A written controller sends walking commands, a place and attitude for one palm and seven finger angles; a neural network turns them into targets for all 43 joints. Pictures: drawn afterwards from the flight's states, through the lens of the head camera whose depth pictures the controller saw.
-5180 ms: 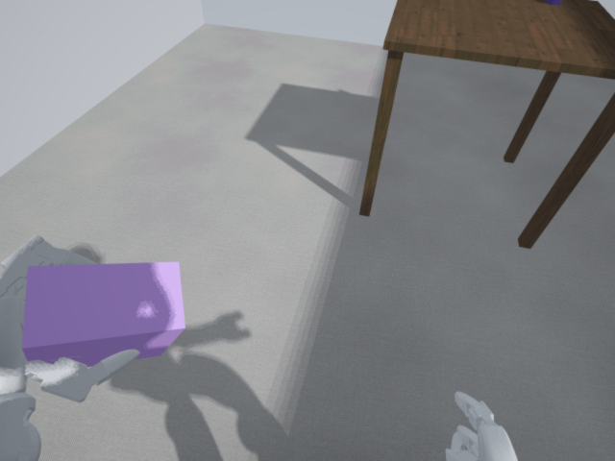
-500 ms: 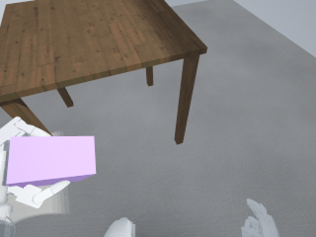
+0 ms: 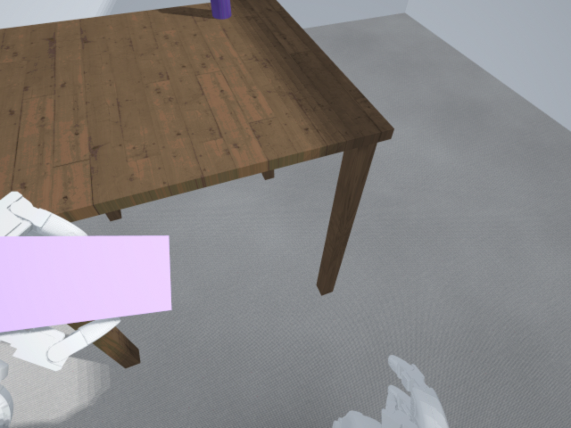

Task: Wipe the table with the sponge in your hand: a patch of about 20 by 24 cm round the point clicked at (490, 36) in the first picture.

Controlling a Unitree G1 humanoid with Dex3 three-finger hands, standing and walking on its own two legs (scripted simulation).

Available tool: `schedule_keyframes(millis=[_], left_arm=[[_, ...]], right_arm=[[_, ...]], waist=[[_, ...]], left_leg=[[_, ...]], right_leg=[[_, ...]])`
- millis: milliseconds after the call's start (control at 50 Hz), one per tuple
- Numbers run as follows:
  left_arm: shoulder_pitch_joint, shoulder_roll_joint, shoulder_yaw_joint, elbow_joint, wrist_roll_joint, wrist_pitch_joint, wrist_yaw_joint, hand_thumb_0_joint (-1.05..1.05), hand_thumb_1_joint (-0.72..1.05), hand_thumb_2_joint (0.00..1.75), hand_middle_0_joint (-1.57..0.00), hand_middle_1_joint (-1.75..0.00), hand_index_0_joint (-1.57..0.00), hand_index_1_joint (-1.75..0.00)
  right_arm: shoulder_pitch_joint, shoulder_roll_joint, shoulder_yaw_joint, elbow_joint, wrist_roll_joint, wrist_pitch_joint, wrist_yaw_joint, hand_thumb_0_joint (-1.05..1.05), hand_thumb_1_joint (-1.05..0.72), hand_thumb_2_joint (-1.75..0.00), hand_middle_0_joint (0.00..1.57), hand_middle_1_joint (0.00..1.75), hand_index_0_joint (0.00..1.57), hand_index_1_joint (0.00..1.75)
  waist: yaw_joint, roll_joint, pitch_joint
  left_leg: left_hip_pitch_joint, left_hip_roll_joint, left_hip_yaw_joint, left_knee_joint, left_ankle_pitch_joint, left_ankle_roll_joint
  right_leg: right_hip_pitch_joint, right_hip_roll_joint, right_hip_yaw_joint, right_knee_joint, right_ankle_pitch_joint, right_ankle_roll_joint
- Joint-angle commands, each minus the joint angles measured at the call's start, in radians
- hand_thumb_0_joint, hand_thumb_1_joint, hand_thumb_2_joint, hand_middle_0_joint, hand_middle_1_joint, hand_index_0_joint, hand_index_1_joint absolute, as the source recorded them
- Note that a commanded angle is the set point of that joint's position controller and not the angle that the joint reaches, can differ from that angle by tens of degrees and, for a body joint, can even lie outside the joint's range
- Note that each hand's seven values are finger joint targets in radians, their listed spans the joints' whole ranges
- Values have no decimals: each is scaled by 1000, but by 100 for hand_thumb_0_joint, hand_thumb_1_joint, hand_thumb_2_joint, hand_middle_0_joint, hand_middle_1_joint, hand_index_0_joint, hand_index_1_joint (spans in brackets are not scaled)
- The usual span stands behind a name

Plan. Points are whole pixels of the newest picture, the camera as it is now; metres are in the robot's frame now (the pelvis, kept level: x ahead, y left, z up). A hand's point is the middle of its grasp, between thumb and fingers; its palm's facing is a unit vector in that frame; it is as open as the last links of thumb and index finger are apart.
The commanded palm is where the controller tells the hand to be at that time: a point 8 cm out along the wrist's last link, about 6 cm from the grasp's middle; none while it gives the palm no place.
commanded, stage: take the last steps up to it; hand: left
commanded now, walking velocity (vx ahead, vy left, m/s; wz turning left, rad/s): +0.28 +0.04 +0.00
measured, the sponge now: (108, 281) +0.22 +0.19 +0.17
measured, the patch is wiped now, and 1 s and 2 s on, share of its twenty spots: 0.00 0.00 0.00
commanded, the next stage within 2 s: come to a stop and stand still in 0.50 s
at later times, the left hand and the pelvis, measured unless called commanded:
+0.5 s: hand (122, 195) +0.32 +0.21 +0.19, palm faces +0.37 -0.75 -0.55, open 10.6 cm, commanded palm +0.26 +0.25 +0.17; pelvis +0.11 -0.03 +0.00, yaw +1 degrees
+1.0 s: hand (120, 175) +0.35 +0.22 +0.18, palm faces +0.40 -0.72 -0.57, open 10.5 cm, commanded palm +0.29 +0.24 +0.17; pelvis +0.13 -0.04 -0.01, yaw +1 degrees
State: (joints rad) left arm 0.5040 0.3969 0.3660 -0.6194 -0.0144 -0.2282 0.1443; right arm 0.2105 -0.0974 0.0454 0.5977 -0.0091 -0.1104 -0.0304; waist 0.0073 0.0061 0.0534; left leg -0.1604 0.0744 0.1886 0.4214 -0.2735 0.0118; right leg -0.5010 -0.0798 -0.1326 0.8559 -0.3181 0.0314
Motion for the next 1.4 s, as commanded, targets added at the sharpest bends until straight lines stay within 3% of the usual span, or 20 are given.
schedule_keyframes(millis=[0,80,100,120,140,220,320,460,540,640,760,920,940,960,980,1000,1080,1200,1300,1380], left_arm=[[-30,101,119,-33,-17,-26,16,0,10,130,-120,-160,-120,-160],[-98,114,101,16,-12,-11,12,0,10,130,-120,-160,-120,-160],[-126,122,88,4,-1,-10,14,0,10,130,-120,-160,-120,-160],[-131,171,125,-23,-4,-14,19,0,10,130,-120,-160,-120,-160],[-139,191,151,-48,-11,-23,24,0,10,130,-120,-160,-120,-160],[-112,193,148,-171,-1,-60,23,0,10,130,-120,-160,-120,-160],[12,208,209,-168,-18,-71,41,0,10,130,-120,-160,-120,-160],[44,142,169,-37,-33,-40,48,0,10,130,-120,-160,-120,-160],[-67,129,102,-42,-21,-27,43,0,10,130,-120,-160,-120,-160],[-221,175,79,-165,-3,-60,35,0,10,130,-120,-160,-120,-160],[-81,148,107,-263,-15,-36,33,0,10,130,-120,-160,-120,-160],[-28,80,86,-75,-38,16,14,0,10,130,-120,-160,-120,-160],[-998,883,645,-75,85,-63,-34,0,10,130,-120,-160,-120,-160],[-469,246,188,387,10,16,-88,0,10,130,-120,-160,-120,-160],[-378,282,206,190,-3,6,-77,0,10,130,-120,-160,-120,-160],[-304,168,132,343,-20,19,-72,0,10,130,-120,-160,-120,-160],[-166,123,79,-90,-26,-4,-55,0,10,130,-120,-160,-120,-160],[-114,269,233,-199,-28,-13,6,0,10,130,-120,-160,-120,-160],[-231,171,156,-31,-40,-12,16,0,10,130,-120,-160,-120,-160],[-282,119,68,68,-21,-7,-12,0,10,130,-120,-160,-120,-160]], right_arm=[[-64,-199,-88,-119,9,-24,-30,0,-90,-90,20,30,20,30],[-92,-204,-89,-116,22,0,-39,0,-90,-90,20,30,20,30],[-85,-177,-85,-122,26,5,-38,0,-90,-90,20,30,20,30],[-132,-170,-79,-152,21,2,-36,0,-90,-90,20,30,20,30],[-127,-186,-78,-141,11,1,-34,0,-90,-90,20,30,20,30],[-145,-196,-83,-115,12,24,-17,0,-90,-90,20,30,20,30],[-117,-187,-92,-129,4,36,-24,0,-90,-90,20,30,20,30],[-72,-188,-101,-168,15,28,-29,0,-90,-90,20,30,20,30],[-61,-206,-103,-167,14,35,-39,0,-90,-90,20,30,20,30],[-85,-206,-75,-169,-8,15,-41,0,-90,-90,20,30,20,30],[-50,-206,-85,-163,-5,-28,5,0,-90,-90,20,30,20,30],[-49,-211,-82,-164,18,-17,2,0,-90,-90,20,30,20,30],[20,-329,-173,-55,-79,-92,-5,0,-90,-90,20,30,20,30],[33,-129,-102,-119,-3,-81,-11,0,-90,-90,20,30,20,30],[-24,-184,-95,-194,14,-80,-14,0,-90,-90,20,30,20,30],[-44,-155,-72,-185,30,-107,-11,0,-90,-90,20,30,20,30],[-107,-206,-88,-205,27,-86,26,0,-90,-90,20,30,20,30],[-113,-212,-77,-200,7,-79,-11,0,-90,-90,20,30,20,30],[-83,-216,-72,-170,6,-61,-36,0,-90,-90,20,30,20,30],[-47,-222,-69,-153,7,-61,-34,0,-90,-90,20,30,20,30]], waist=[[-23,169,-111],[5,51,-177],[-1,-134,-220],[14,-317,-211],[11,-243,-186],[-6,-22,-153],[-8,-46,-180],[11,-193,-192],[-11,-143,-155],[-2,250,-129],[1,261,-203],[-20,191,-149],[96,-21,-66],[14,-235,-163],[40,-233,-131],[20,-79,-194],[37,-100,-248],[26,-77,-115],[0,19,-41],[-3,-58,-13]], left_leg=[[95,219,-111,-106,396,101],[-49,163,-62,241,293,68],[-192,71,-8,495,146,41],[-464,-58,-56,759,-280,0],[-496,-28,-195,878,-286,-11],[-481,30,-213,902,-75,-43],[-414,31,-141,594,11,-49],[-291,-21,-37,233,5,-26],[-65,-30,-21,43,111,-7],[91,334,-509,-123,533,174],[119,234,-223,-64,723,74],[35,231,-163,-52,446,49],[-359,179,-60,199,259,15],[-185,-40,-104,321,66,-12],[-200,-56,-106,300,-67,-15],[-127,-48,-83,142,34,-11],[13,-16,-115,113,271,25],[-53,-60,-151,167,-15,-7],[-30,-69,-198,52,-75,-8],[-5,-118,-159,166,-83,-17]], right_leg=[[66,53,-75,-181,40,-2],[401,45,-43,-418,138,-34],[518,-112,181,-453,189,-107],[618,-330,589,-518,391,-227],[559,-389,623,-557,376,-238],[425,-293,315,-538,353,-192],[428,-233,139,-520,549,-171],[514,-218,144,-461,599,-160],[374,-177,111,-377,361,-106],[37,13,110,110,-279,-22],[149,55,59,-28,-86,-9],[265,89,11,-350,7,13],[365,-43,234,-383,278,-57],[299,-124,351,-483,498,-161],[373,-126,337,-491,840,-111],[453,-112,236,-409,871,-96],[353,-35,214,-418,457,8],[159,-94,348,-616,-143,-96],[91,6,267,-625,-317,-68],[22,-17,262,-687,-413,-72]])
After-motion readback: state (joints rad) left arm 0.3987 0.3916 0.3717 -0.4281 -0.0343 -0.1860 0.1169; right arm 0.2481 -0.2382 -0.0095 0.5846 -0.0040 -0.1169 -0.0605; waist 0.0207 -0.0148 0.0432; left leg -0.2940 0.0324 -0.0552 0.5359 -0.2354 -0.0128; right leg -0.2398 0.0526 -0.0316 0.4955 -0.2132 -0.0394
